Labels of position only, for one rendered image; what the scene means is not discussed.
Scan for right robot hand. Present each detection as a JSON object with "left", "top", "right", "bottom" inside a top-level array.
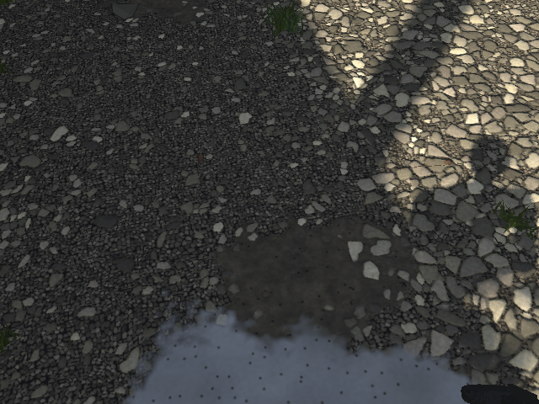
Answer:
[{"left": 461, "top": 384, "right": 539, "bottom": 404}]

